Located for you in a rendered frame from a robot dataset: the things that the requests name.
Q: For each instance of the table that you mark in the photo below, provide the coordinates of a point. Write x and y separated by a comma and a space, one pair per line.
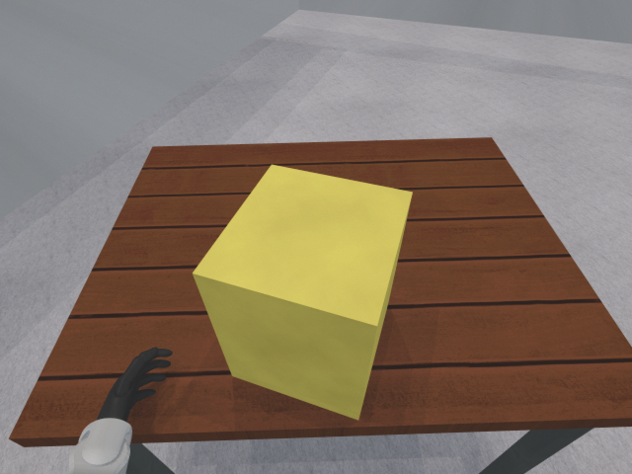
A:
490, 326

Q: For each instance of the left robot hand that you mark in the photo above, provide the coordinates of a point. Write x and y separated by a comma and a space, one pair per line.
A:
124, 394

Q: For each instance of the robot left forearm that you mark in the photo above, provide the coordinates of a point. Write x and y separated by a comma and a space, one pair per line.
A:
103, 448

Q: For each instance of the carton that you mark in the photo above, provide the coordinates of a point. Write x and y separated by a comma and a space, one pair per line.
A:
297, 284

